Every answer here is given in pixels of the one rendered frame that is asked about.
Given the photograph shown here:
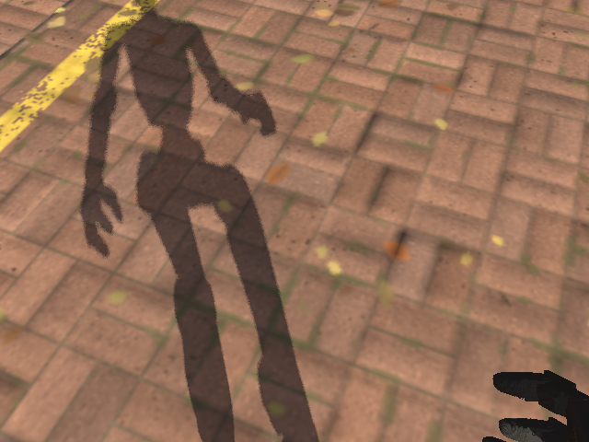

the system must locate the right robot hand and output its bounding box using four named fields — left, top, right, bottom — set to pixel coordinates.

left=482, top=370, right=589, bottom=442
